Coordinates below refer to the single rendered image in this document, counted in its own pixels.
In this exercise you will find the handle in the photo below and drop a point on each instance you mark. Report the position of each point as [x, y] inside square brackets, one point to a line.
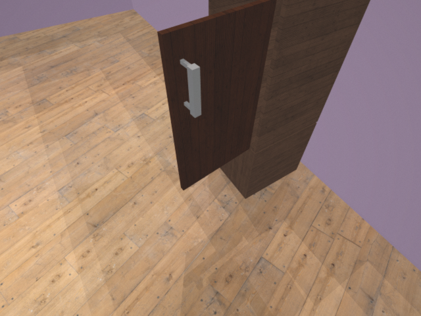
[194, 87]

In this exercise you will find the cupboard door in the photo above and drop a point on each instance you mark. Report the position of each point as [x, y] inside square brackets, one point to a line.
[230, 47]

